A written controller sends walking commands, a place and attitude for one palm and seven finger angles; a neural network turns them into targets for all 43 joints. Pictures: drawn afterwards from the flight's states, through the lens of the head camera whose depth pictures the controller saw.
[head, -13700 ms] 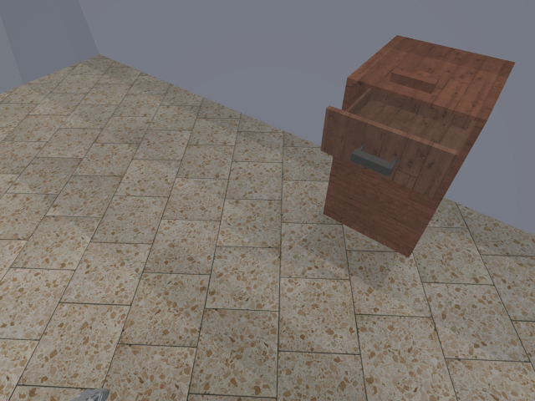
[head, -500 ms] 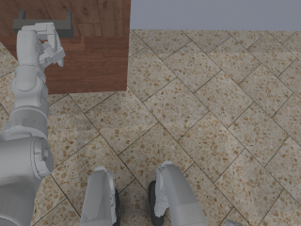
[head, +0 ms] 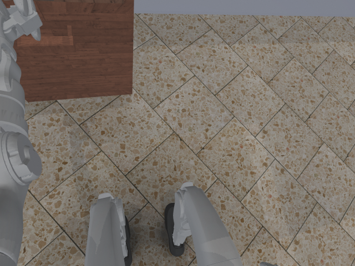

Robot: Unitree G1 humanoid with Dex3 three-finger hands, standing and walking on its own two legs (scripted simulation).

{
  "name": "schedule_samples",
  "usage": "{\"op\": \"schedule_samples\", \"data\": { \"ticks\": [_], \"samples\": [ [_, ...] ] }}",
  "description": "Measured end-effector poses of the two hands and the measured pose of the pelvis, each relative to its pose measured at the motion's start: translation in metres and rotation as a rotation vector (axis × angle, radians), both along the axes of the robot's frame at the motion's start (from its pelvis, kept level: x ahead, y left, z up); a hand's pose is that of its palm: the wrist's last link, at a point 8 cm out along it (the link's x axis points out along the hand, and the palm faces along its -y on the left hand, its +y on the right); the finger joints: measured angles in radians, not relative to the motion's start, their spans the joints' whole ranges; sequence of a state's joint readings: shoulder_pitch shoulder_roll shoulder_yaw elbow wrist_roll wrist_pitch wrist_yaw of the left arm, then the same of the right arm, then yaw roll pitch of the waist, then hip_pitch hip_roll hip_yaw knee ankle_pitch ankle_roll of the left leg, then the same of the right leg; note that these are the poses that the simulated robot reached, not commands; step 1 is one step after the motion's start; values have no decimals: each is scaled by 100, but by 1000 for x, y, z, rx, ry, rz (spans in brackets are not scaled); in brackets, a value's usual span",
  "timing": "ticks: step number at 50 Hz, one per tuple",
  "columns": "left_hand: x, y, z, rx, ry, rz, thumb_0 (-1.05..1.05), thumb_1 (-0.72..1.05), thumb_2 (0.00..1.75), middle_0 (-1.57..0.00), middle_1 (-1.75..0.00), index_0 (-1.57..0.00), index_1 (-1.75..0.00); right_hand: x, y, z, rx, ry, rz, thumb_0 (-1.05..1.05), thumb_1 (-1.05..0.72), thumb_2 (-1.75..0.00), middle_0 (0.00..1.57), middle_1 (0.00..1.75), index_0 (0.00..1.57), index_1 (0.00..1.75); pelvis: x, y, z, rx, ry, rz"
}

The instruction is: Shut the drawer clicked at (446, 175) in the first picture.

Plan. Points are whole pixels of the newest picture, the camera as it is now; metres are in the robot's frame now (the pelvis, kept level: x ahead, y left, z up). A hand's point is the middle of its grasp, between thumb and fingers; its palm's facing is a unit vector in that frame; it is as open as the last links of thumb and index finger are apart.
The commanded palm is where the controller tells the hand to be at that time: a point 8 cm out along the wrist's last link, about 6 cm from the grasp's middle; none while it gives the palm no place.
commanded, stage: push the drawer shut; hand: left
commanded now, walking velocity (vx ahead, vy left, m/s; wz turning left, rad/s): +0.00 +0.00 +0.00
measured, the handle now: out of the picture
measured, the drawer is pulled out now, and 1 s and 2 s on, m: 0.01 0.00 0.00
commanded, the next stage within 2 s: pull the fist back off the drawer in 0.42 s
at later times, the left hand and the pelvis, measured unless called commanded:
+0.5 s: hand (27, 4) +0.60 +0.22 +0.05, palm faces +0.08 -1.00 -0.05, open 3.0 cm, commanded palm +0.65 +0.20 +0.05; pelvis -0.01 +0.00 -0.01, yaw -1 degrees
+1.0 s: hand (29, 5) +0.60 +0.21 +0.05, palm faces +0.07 -1.00 -0.03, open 3.1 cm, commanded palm +0.59 +0.20 +0.05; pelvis -0.01 +0.01 +0.00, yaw -2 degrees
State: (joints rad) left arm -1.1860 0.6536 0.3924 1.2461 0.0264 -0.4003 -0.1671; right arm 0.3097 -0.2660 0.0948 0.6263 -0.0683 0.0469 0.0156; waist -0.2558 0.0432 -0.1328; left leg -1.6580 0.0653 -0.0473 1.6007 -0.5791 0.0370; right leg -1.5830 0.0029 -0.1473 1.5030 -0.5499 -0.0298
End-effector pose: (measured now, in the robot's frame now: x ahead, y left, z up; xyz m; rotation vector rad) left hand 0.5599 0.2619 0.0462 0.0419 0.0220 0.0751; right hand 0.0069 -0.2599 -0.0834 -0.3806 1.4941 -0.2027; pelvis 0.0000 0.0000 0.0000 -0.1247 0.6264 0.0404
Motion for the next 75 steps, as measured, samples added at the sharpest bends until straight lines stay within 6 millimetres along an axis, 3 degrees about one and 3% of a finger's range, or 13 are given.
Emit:
{"op": "schedule_samples", "data": {
  "ticks": [9, 29, 45, 54, 69, 72, 75],
  "samples": [
    [16, 1, 1, 2, 7, 1, -4, 74, 96, -140, -160, -140, -160, -13, 4, 2, -1, 38, -21, 0, -91, -90, 20, 30, 20, 30, 0, 0, -2, -9, 15, -2],
    [19, 12, 6, 13, 10, 0, 0, 60, 95, -140, -160, -140, -160, -43, 10, 9, -46, 33, -37, 0, -91, -90, 20, 30, 21, 30, -17, 2, -10, -28, 17, -3],
    [17, 10, 6, -8, 9, -9, 2, 67, 90, -140, -160, -140, -160, -57, 26, 12, -5, 72, -63, 0, -91, -90, 20, 30, 21, 30, -16, 10, -5, -29, 11, -12],
    [12, 1, 3, -21, 10, 3, 0, 79, 90, -140, -160, -140, -160, -33, 26, 12, 34, 54, -68, 0, -91, -90, 20, 30, 21, 30, -2, 10, 6, -14, 8, -18],
    [-4, 0, 8, -11, -10, 23, 2, 89, 90, -140, -160, -140, -160, 42, 6, 14, 52, -44, -12, 0, -91, -90, 20, 30, 20, 30, 25, 3, 25, 12, -12, -11],
    [-16, 3, 19, 13, -42, 7, 2, 90, 90, -140, -160, -140, -160, 55, 4, 18, 65, -64, -27, 0, -91, -90, 20, 30, 20, 30, 30, 3, 32, 20, -25, -12],
    [-40, 4, 33, 26, -17, -14, 2, 90, 90, -140, -160, -140, -160, 71, 7, 28, 98, -93, -39, 0, -91, -90, 20, 30, 20, 30, 36, 3, 50, 32, -55, -12]
  ]
}}
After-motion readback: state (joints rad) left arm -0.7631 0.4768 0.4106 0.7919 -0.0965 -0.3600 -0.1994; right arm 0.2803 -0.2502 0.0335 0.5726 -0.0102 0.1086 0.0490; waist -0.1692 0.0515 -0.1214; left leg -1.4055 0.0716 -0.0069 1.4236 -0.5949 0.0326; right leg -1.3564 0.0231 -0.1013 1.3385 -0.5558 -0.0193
